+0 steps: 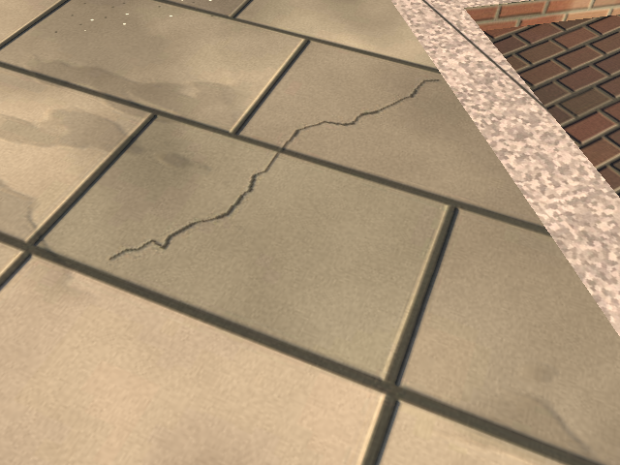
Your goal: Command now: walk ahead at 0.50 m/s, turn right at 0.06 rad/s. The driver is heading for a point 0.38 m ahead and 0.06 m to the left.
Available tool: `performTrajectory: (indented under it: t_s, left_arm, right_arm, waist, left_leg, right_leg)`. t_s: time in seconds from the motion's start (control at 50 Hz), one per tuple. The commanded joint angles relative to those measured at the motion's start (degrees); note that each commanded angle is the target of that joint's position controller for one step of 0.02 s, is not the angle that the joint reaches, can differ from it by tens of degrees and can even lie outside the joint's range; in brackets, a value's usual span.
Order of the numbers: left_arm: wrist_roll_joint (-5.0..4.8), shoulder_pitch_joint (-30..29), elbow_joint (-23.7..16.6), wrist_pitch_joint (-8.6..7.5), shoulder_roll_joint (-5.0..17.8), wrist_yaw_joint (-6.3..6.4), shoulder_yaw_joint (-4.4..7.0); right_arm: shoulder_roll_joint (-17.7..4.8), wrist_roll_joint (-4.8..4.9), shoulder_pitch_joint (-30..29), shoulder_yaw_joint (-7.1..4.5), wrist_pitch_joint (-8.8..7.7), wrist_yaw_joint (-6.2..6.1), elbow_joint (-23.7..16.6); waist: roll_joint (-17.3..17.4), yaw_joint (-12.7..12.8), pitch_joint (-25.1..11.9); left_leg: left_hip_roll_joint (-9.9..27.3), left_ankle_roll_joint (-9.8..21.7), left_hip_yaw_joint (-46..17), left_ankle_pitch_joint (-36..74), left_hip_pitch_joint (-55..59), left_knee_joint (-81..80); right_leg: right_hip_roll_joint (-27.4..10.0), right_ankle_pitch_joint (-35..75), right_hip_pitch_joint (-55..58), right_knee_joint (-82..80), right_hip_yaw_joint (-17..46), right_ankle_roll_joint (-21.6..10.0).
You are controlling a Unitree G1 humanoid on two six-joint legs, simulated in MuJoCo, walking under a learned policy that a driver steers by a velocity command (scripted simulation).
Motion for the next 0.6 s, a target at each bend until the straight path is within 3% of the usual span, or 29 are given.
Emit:
performTrajectory:
  t_s: [0.02, 0.1, 0.14, 0.2, 0.22, 0.24, 0.26, 0.28, 0.3, 0.32, 0.34, 0.36, 0.42, 0.48, 0.54, 0.6]
  left_arm:
    - [0.37, -2.99, -4.13, -0.93, 1.50, -0.13, 0.03]
    - [-0.24, -11.12, -6.16, -1.78, 1.22, -1.01, -0.18]
    - [-0.51, -13.58, -7.45, -2.23, 2.00, -1.52, 0.17]
    - [-0.43, -11.87, -7.49, -2.96, 4.21, -1.87, 1.13]
    - [-0.33, -8.03, -6.54, -3.15, 5.30, -1.66, 1.80]
    - [-0.05, -0.73, -4.60, -3.18, 7.74, -1.11, 3.08]
    - [0.90, 9.50, -3.45, -3.03, 11.96, -0.37, 4.26]
    - [1.19, 12.50, -2.22, -2.18, 15.52, -0.38, 5.11]
    - [0.71, 12.04, -2.55, -1.93, 10.18, -0.38, 3.82]
    - [0.52, 8.31, -2.64, -1.90, 7.64, -0.17, 2.95]
    - [0.74, 4.45, -2.82, -1.95, 6.18, -0.30, 2.39]
    - [0.83, 1.45, -2.64, -1.96, 4.39, -0.64, 1.94]
    - [1.09, -2.34, -1.18, -2.82, 3.56, -0.93, 1.76]
    - [0.91, -4.54, 0.54, -2.63, 5.56, -0.22, 2.26]
    - [0.56, -2.41, 2.64, -1.66, 6.75, 0.27, 2.43]
    - [-0.18, -1.48, 4.57, -0.71, 7.64, 0.26, 2.46]
  right_arm:
    - [-9.31, 0.37, -2.71, -2.32, -0.83, -0.35, -3.22]
    - [-10.72, 1.15, 2.07, -2.56, -0.01, -0.72, -0.41]
    - [-10.90, 1.45, 3.57, -2.63, 0.65, -0.92, 0.71]
    - [-12.23, 1.47, 3.22, -3.23, 1.64, -1.49, 1.24]
    - [-12.42, 1.43, 2.24, -3.24, 1.93, -1.60, 1.16]
    - [-11.06, 1.01, 2.19, -2.68, 1.98, -1.61, 1.00]
    - [-7.36, -0.33, 1.58, -1.23, 1.81, -1.59, -0.93]
    - [-1.17, 0.73, 10.25, 0.52, 0.91, -1.50, -1.74]
    - [-7.00, 1.84, 8.36, -0.86, 0.53, -1.54, -0.35]
    - [-9.85, 2.31, 3.33, -1.91, 0.57, -1.62, -1.34]
    - [-9.41, 1.47, 0.94, -1.88, 0.79, -1.92, -1.70]
    - [-8.94, 0.57, -0.50, -2.10, 1.30, -2.13, -1.87]
    - [-5.00, 0.49, 1.84, -1.54, 3.38, -2.18, -1.34]
    - [-2.64, -0.40, -1.11, -0.47, 4.01, -2.07, -2.42]
    - [-3.70, -0.27, -5.43, -0.51, 3.96, -1.47, -3.14]
    - [-5.19, -0.48, -8.62, -0.97, 4.15, -1.28, -4.30]
  waist:
    - [6.63, 0.65, 0.83]
    - [6.55, -2.58, 2.03]
    - [6.71, -2.51, 2.81]
    - [7.61, -0.05, 1.92]
    - [7.63, 2.52, -0.05]
    - [6.75, 5.96, -5.19]
    - [1.07, 10.11, -14.59]
    - [-14.99, 6.54, -22.49]
    - [-10.47, 8.24, -19.76]
    - [-6.60, 7.74, -11.76]
    - [-2.74, 5.82, -8.42]
    - [-1.36, 4.07, -5.73]
    - [-2.74, -0.01, -4.46]
    - [-2.72, -0.59, -4.45]
    - [-2.78, 1.39, -5.65]
    - [-2.35, 1.87, -4.98]
  left_leg:
    - [13.72, 10.18, -9.24, 14.51, 0.44, -9.60]
    - [13.73, 8.80, -7.75, 12.30, 1.31, -8.86]
    - [15.25, 8.32, -9.89, 11.86, 4.09, -7.12]
    - [16.94, 6.78, -12.85, 14.09, 7.44, -2.82]
    - [15.79, 5.76, -12.19, 19.20, 6.83, 1.44]
    - [12.60, 4.11, -10.14, 22.60, 3.80, 10.24]
    - [8.49, 1.68, -7.39, 10.33, -6.65, 27.46]
    - [0.72, -1.80, -4.08, -21.68, -27.29, 46.42]
    - [2.42, -2.47, -9.78, -23.57, -32.36, 53.76]
    - [3.99, -2.83, -9.35, -19.57, -34.29, 55.36]
    - [5.80, -3.50, -7.94, -16.57, -31.94, 54.00]
    - [6.86, -4.08, -7.18, -15.39, -29.70, 51.39]
    - [7.56, -5.17, -5.67, -12.14, -20.46, 43.54]
    - [7.83, -5.30, -4.20, -3.67, -15.47, 30.62]
    - [6.60, -4.86, -2.99, 4.29, -11.80, 22.63]
    - [5.97, -3.39, -3.06, 4.24, -9.95, 16.82]
  right_leg:
    - [-1.26, 9.15, -1.89, -10.24, -0.23, 0.87]
    - [1.01, 17.87, 2.89, -21.91, -1.42, 0.55]
    - [1.67, 16.55, 2.99, -25.15, -0.37, -0.21]
    - [2.67, 11.08, 7.67, -28.76, 0.07, -1.79]
    - [3.63, 10.09, 13.88, -30.62, -1.04, -2.78]
    - [3.12, 10.46, 25.43, -30.85, -1.24, -4.38]
    - [-7.29, 11.98, 42.38, -28.32, 8.66, -8.02]
    - [-19.92, 0.71, 59.54, -33.25, 32.56, -16.24]
    - [-18.96, -1.63, 55.70, -37.53, 36.91, -16.19]
    - [-17.32, 8.15, 48.73, -37.20, 27.04, -14.45]
    - [-14.98, 21.31, 41.83, -36.94, 19.72, -13.73]
    - [-12.76, 31.45, 35.90, -37.44, 14.10, -13.44]
    - [-10.11, 41.54, 25.52, -41.01, 5.57, -13.68]
    - [-8.37, 44.07, 22.03, -42.27, -0.07, -13.38]
    - [-7.82, 40.77, 23.57, -41.93, -1.51, -12.59]
    - [-8.95, 33.93, 25.44, -39.28, 0.14, -11.78]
